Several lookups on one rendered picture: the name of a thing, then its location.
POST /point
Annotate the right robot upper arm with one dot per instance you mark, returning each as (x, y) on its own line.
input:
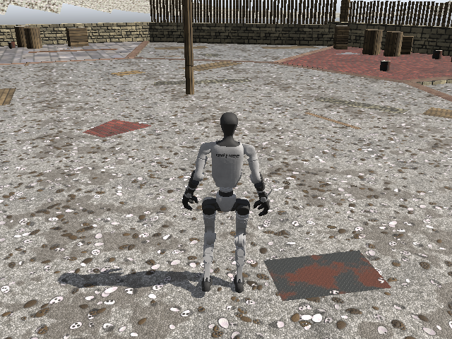
(250, 151)

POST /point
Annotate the left robot thigh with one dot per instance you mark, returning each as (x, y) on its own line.
(209, 213)

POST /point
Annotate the left robot forearm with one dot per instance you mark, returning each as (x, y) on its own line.
(191, 186)

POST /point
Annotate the right robot hand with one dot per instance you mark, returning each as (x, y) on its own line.
(261, 205)

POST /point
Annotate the right robot forearm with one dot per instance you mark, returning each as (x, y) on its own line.
(261, 190)

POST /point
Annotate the left robot hand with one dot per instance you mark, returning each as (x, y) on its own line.
(185, 201)

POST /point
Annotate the left robot upper arm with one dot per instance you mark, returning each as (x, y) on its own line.
(205, 149)

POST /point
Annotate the robot right foot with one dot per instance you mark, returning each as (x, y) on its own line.
(239, 286)

